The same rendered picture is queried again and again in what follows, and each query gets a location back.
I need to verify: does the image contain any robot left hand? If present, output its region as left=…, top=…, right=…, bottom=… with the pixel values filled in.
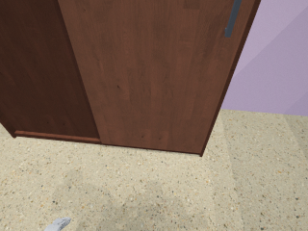
left=44, top=217, right=71, bottom=231

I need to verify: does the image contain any wardrobe door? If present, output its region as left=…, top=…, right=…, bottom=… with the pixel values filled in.
left=58, top=0, right=255, bottom=154
left=0, top=0, right=100, bottom=139

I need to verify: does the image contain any handle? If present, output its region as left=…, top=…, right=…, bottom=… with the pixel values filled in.
left=224, top=0, right=242, bottom=38

